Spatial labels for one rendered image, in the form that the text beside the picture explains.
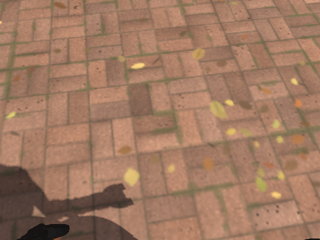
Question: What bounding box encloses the left robot hand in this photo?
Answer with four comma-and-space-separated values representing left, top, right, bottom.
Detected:
17, 223, 70, 240

